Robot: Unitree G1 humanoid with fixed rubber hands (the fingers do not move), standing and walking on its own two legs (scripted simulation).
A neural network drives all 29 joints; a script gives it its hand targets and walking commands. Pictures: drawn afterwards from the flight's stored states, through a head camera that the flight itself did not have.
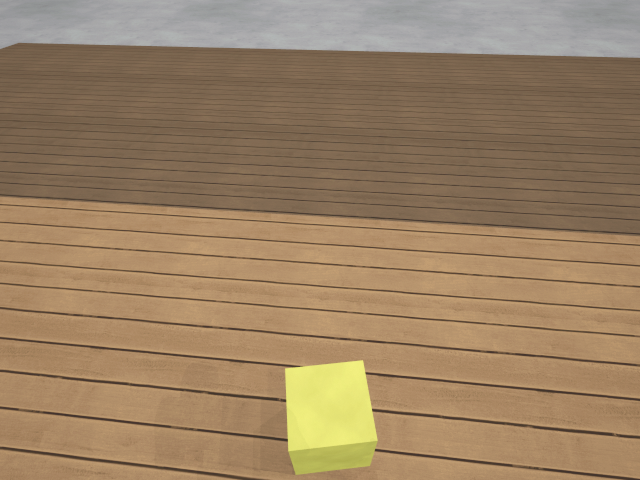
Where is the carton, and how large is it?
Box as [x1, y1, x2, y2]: [285, 360, 377, 474]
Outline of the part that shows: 362,360 285,368 288,451 296,474 369,465 377,440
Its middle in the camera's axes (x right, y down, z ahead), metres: +0.02 +0.49 +1.06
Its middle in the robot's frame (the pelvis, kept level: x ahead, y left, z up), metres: +0.40 +0.02 -0.64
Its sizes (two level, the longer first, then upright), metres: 0.210 0.200 0.250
